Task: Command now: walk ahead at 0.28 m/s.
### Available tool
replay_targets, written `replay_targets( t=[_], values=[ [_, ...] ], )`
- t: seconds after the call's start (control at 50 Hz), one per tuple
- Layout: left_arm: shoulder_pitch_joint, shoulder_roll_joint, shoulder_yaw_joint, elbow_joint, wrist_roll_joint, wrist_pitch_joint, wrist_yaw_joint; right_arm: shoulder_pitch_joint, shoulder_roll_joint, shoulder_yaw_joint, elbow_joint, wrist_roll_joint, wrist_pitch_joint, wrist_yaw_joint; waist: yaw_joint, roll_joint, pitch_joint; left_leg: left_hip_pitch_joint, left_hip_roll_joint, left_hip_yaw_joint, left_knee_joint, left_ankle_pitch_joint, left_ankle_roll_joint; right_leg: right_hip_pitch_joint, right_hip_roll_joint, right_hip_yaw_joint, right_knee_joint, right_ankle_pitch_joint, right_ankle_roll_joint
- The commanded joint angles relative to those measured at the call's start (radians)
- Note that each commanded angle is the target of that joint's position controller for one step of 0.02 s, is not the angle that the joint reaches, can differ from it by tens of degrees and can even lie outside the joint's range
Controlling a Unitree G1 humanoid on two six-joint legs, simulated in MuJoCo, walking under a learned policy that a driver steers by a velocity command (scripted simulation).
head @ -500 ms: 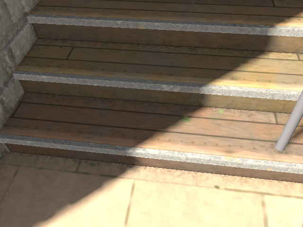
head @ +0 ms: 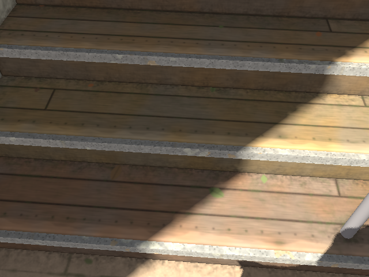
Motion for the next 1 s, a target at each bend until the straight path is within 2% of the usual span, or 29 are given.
replay_targets(
  t=[0.02,0.08,0.14,0.18,0.2,0.22,0.24,0.26,0.28,0.32,0.38,0.4,0.44,0.46,0.48,0.52,0.6,0.7,0.72,0.74,0.78,0.8,0.84,0.9,0.92,0.94,0.96,0.98,1.0],
  values=[
    [0.158,-0.036,-0.016,0.014,0.028,0.03,-0.022,0.012,-0.091,-0.009,-0.021,-0.01,-0.014,-0.008,0.076,0.105,0.005,-0.199,0.203,-0.021,-0.08,0.608,0.13,0.246,0.034,-0.09,-0.233,0.133,0.015],
    [0.06,-0.002,-0.016,0.001,0.002,0.033,-0.016,0.038,-0.113,-0.013,-0.016,-0.001,-0.002,-0.007,0.029,0.133,-0.04,-0.102,0.229,-0.052,-0.054,0.504,0.111,0.285,0.057,-0.092,-0.362,0.214,0.021],
    [0.025,0.025,-0.011,-0.001,0.004,0.02,0.004,0.044,-0.115,-0.014,-0.007,-0.001,0.01,-0.021,0.022,0.125,-0.041,-0.005,0.272,-0.114,0.019,0.449,0.09,0.316,0.068,-0.063,-0.478,0.164,0.005],
    [0.102,0.027,-0.006,0.04,0.015,0.002,0.013,0.043,-0.089,-0.007,-0.001,0.011,0.017,-0.035,0.048,0.082,-0.042,0.025,0.239,-0.128,0.133,0.334,0.047,0.433,0.077,-0.056,-0.68,0.225,-0.013],
    [0.141,0.06,-0.001,0.05,0.029,-0.015,0.018,0.082,-0.064,0.002,0.001,0.006,0.013,-0.043,0.045,0.039,-0.068,-0.004,0.201,-0.127,0.212,0.173,0.019,0.535,-0.021,0.034,-0.728,0.411,-0.018],
    [0.167,0.122,0.006,0.046,0.034,-0.02,0.018,0.208,-0.001,0.017,0.005,0.006,0.015,-0.051,-0.019,-0.111,-0.131,-0.077,0.134,-0.08,0.314,-0.246,-0.009,0.658,-0.225,0.206,-0.662,0.845,-0.075],
    [0.161,0.072,-0.001,0.06,0.007,0.0,0.017,0.3,0.037,0.028,0.072,0.028,0.044,-0.06,-0.011,-0.188,-0.204,-0.061,0.08,-0.041,0.389,-0.429,-0.019,0.644,-0.275,0.275,-0.686,0.816,-0.214],
    [0.158,0.02,-0.013,0.056,-0.001,0.007,0.014,0.23,-0.031,0.015,0.067,0.014,0.061,-0.065,0.012,-0.128,-0.155,-0.096,0.075,-0.058,0.425,-0.471,-0.025,0.599,-0.243,0.295,-0.74,0.664,-0.23],
    [0.131,0.01,-0.018,0.06,-0.003,0.012,0.015,0.156,-0.042,0.009,0.051,0.004,0.07,-0.063,0.011,-0.113,-0.118,-0.11,0.075,-0.07,0.427,-0.464,-0.028,0.566,-0.209,0.271,-0.776,0.549,-0.209],
    [0.093,0.007,-0.024,0.065,0.0,0.024,0.029,0.112,-0.02,0.012,0.054,0.001,0.089,-0.056,-0.016,-0.091,-0.086,-0.061,0.095,-0.074,0.369,-0.394,-0.043,0.494,-0.155,0.191,-0.817,0.416,-0.153],
    [0.066,0.014,-0.021,0.083,-0.01,0.035,0.032,0.135,0.018,0.025,0.099,-0.002,0.104,-0.061,-0.035,-0.059,-0.078,0.031,0.081,-0.044,0.254,-0.245,-0.064,0.438,-0.087,0.117,-0.82,0.238,-0.102],
    [0.058,0.013,-0.021,0.089,-0.013,0.039,0.032,0.134,0.023,0.028,0.108,-0.003,0.105,-0.063,-0.042,-0.052,-0.071,0.071,0.085,-0.044,0.186,-0.16,-0.066,0.405,-0.069,0.101,-0.824,0.138,-0.083],
    [0.064,0.002,-0.018,0.103,-0.022,0.046,0.027,0.09,-0.002,0.031,0.103,-0.013,0.104,-0.065,-0.021,-0.044,-0.018,0.097,0.141,-0.103,0.092,-0.082,-0.062,0.332,-0.038,0.107,-0.86,-0.127,-0.027],
    [-0.026,0.111,0.02,0.069,-0.032,0.05,0.029,0.023,-0.075,0.009,0.077,0.014,0.118,-0.08,0.002,-0.058,0.063,-0.027,0.125,-0.061,0.135,-0.163,-0.059,0.319,0.022,0.071,-0.856,-0.223,-0.018],
    [-0.003,0.051,0.01,0.073,-0.025,0.049,0.034,0.04,-0.085,0.005,0.09,0.016,0.117,-0.084,0.001,0.006,0.057,-0.078,0.117,-0.059,0.134,-0.22,-0.051,0.345,0.025,0.056,-0.862,-0.243,-0.02],
    [0.031,0.009,0.005,0.095,-0.025,0.044,0.034,0.049,-0.027,0.013,0.105,0.011,0.104,-0.083,0.007,0.047,0.056,-0.093,0.13,-0.078,0.093,-0.172,-0.051,0.391,0.036,0.035,-0.809,-0.137,-0.028],
    [0.054,0.014,0.011,0.117,-0.017,0.05,0.04,0.017,-0.04,0.001,0.099,0.017,0.076,-0.075,0.027,0.068,0.0,-0.11,0.132,-0.087,0.073,-0.13,-0.047,0.485,0.069,-0.016,-0.724,0.073,-0.038],
    [0.03,0.025,0.014,0.125,-0.018,0.056,0.039,0.008,-0.043,-0.003,0.096,0.018,0.071,-0.072,0.023,0.063,-0.012,-0.097,0.13,-0.087,0.073,-0.077,-0.045,0.504,0.067,-0.019,-0.693,0.168,-0.043],
    [0.109,-0.04,-0.01,0.168,0.004,0.057,0.03,0.055,0.019,0.023,0.112,-0.012,0.068,-0.075,0.03,0.072,-0.068,-0.045,0.184,-0.15,0.018,-0.121,-0.033,0.543,0.008,0.025,-0.721,0.156,-0.037],
    [0.104,-0.04,-0.01,0.178,0.002,0.059,0.025,0.045,0.009,0.021,0.115,-0.01,0.068,-0.074,0.032,0.073,-0.019,-0.052,0.178,-0.154,-0.005,-0.193,-0.028,0.524,0.028,0.018,-0.724,0.081,-0.028],
    [0.065,0.005,-0.001,0.171,0.004,0.058,0.018,0.023,-0.061,0.001,0.105,-0.008,0.068,-0.071,0.03,0.077,0.033,-0.059,0.17,-0.169,-0.025,-0.324,-0.007,0.469,0.065,-0.005,-0.693,-0.045,-0.026],
    [0.063,0.016,0.004,0.167,-0.001,0.056,0.015,0.032,-0.063,-0.001,0.102,-0.006,0.071,-0.066,0.026,0.081,0.048,-0.053,0.174,-0.181,-0.028,-0.375,0.007,0.438,0.084,-0.024,-0.672,-0.101,-0.032],
    [0.058,0.0,0.003,0.161,0.0,0.05,0.006,0.057,-0.067,-0.006,0.099,-0.001,0.074,-0.061,0.014,0.117,0.104,-0.042,0.202,-0.228,-0.057,-0.47,0.037,0.35,0.114,-0.055,-0.618,-0.17,-0.033],
    [0.029,-0.027,0.001,0.131,0.011,0.031,-0.005,0.099,-0.093,-0.023,0.101,0.003,0.065,-0.062,0.002,0.152,0.168,0.023,0.3,-0.327,-0.095,-0.477,0.097,0.231,0.119,-0.098,-0.522,-0.15,-0.04],
    [0.036,-0.038,-0.002,0.124,0.007,0.022,-0.006,0.107,-0.095,-0.027,0.103,0.006,0.055,-0.062,0.006,0.154,0.182,0.043,0.311,-0.328,-0.087,-0.421,0.111,0.228,0.11,-0.102,-0.529,-0.137,-0.039],
    [0.012,0.038,0.023,0.13,-0.072,-0.002,0.006,0.086,-0.159,-0.052,0.084,0.075,0.04,-0.07,0.001,0.127,0.18,0.063,0.316,-0.337,-0.058,-0.354,0.122,0.191,0.11,-0.082,-0.504,-0.113,-0.053],
    [0.034,0.034,0.022,0.128,-0.076,-0.019,0.006,0.088,-0.16,-0.054,0.079,0.079,0.03,-0.07,0.015,0.124,0.16,0.091,0.33,-0.342,-0.024,-0.246,0.132,0.197,0.102,-0.074,-0.51,-0.09,-0.061],
    [0.112,0.015,0.021,0.155,-0.065,-0.03,0.003,0.067,-0.138,-0.052,0.072,0.074,0.02,-0.067,0.055,0.124,0.143,0.069,0.321,-0.318,0.03,-0.141,0.129,0.263,0.1,-0.063,-0.54,-0.077,-0.074],
    [0.233,0.034,0.034,0.193,-0.063,-0.038,-0.001,0.0,-0.099,-0.043,0.042,0.065,0.012,-0.061,0.116,0.063,0.104,-0.038,0.233,-0.209,0.169,0.039,0.089,0.448,0.1,-0.014,-0.613,-0.006,-0.101]
  ],
)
